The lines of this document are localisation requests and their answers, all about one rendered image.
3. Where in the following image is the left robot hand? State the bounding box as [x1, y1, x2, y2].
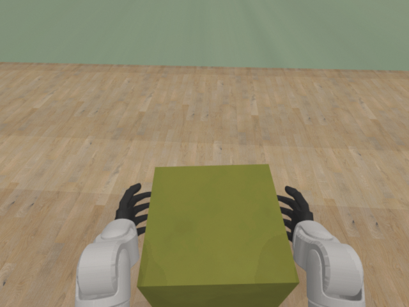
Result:
[115, 183, 151, 236]

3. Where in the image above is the left robot forearm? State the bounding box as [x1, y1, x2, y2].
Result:
[75, 219, 139, 307]

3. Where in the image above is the right robot forearm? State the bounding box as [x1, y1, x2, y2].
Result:
[292, 220, 366, 307]

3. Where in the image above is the carton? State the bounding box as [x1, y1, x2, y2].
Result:
[137, 164, 300, 307]

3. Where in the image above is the right robot hand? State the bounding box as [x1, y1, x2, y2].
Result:
[277, 186, 314, 242]

